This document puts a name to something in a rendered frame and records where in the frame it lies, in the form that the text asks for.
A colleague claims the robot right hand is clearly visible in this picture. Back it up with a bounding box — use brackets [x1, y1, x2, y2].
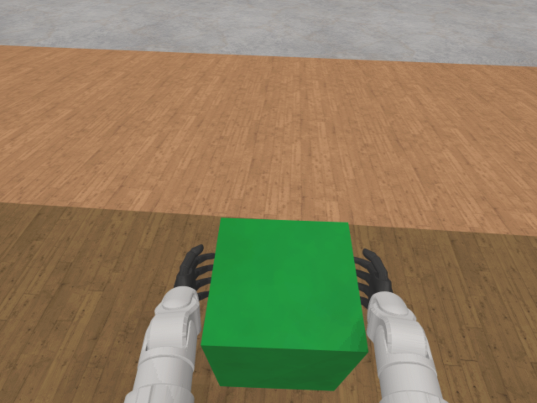
[354, 249, 393, 309]

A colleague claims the robot left forearm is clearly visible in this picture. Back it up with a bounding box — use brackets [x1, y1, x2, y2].
[124, 286, 201, 403]

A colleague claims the robot right forearm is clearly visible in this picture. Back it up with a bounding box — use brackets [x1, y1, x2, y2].
[367, 291, 448, 403]

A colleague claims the robot left hand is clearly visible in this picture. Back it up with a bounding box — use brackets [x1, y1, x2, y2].
[174, 244, 215, 301]

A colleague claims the carton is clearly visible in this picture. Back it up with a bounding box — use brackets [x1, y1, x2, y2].
[201, 217, 368, 391]

